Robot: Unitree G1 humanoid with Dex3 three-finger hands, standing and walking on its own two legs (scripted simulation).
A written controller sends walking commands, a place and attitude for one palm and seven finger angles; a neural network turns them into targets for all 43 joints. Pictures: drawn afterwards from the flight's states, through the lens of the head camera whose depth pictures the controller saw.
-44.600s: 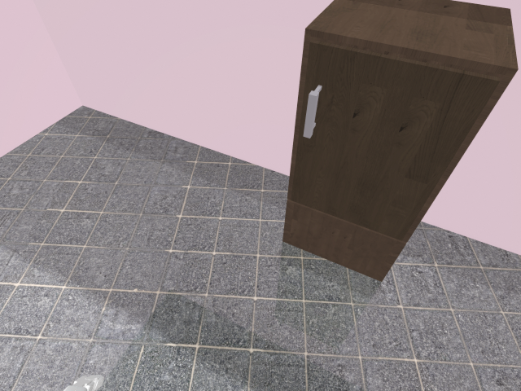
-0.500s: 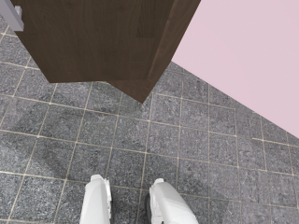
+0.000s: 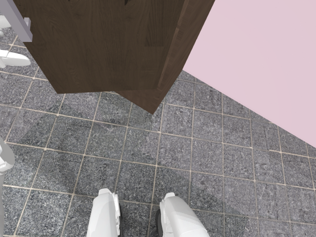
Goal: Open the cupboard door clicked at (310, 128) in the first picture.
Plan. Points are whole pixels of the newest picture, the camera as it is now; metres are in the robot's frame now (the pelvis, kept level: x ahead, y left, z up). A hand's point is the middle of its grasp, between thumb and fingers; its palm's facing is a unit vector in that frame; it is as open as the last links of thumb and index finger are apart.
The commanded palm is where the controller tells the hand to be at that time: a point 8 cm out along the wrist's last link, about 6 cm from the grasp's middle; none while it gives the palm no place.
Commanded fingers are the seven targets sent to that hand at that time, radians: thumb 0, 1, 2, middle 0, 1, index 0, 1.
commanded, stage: slide the fingers in behind the handle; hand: left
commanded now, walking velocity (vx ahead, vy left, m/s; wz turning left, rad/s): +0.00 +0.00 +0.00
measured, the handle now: (13, 6) +0.61 +0.27 +0.09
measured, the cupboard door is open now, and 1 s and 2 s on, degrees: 39 39 40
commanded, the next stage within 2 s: close the thumb around the handle in 0.94 s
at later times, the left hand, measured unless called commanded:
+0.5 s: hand (18, 32) +0.54 +0.25 +0.09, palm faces +0.13 -0.99 +0.00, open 14.1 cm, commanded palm +0.53 +0.26 +0.08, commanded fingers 0.00 -0.50 0.30 -0.30 -1.20 -0.30 -1.20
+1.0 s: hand (25, 32) +0.54 +0.24 +0.09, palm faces +0.11 -0.99 +0.00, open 14.0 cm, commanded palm +0.53 +0.27 +0.08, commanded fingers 0.00 -0.50 0.30 -0.30 -1.20 -0.30 -1.20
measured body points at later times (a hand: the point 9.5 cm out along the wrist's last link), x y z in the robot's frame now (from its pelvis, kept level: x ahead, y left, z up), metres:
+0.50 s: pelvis +0.01 -0.01 +0.01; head +0.17 +0.03 +0.42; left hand +0.53 +0.30 +0.09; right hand +0.00 -0.27 -0.10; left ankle +0.06 +0.10 -0.63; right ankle -0.01 -0.14 -0.63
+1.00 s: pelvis +0.01 -0.01 +0.01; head +0.17 +0.02 +0.42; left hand +0.53 +0.29 +0.09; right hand +0.01 -0.28 -0.10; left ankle +0.06 +0.10 -0.63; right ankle -0.01 -0.14 -0.63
